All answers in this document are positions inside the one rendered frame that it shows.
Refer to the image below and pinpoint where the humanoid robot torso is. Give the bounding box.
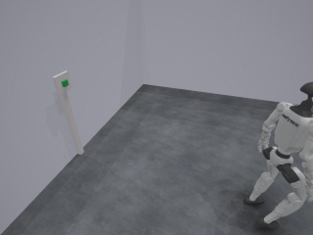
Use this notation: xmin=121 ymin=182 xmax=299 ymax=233
xmin=268 ymin=104 xmax=313 ymax=171

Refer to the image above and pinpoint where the robot right forearm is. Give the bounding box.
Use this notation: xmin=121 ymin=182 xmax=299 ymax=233
xmin=301 ymin=155 xmax=313 ymax=188

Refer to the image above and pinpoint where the robot right upper arm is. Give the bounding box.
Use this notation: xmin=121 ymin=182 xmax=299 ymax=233
xmin=299 ymin=119 xmax=313 ymax=163

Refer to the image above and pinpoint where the robot left forearm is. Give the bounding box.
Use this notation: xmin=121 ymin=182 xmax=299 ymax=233
xmin=261 ymin=124 xmax=272 ymax=142

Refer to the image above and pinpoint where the robot left upper arm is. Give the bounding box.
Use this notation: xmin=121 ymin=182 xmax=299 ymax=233
xmin=263 ymin=102 xmax=293 ymax=130

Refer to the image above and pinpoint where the panel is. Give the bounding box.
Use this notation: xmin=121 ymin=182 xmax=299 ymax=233
xmin=52 ymin=70 xmax=84 ymax=155

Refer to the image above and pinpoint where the button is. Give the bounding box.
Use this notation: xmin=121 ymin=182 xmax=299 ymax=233
xmin=62 ymin=79 xmax=69 ymax=87

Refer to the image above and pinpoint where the left robot thigh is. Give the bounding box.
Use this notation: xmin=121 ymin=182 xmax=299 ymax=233
xmin=261 ymin=146 xmax=279 ymax=185

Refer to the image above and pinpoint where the left robot hand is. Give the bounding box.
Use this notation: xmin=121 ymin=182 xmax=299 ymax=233
xmin=257 ymin=139 xmax=269 ymax=153

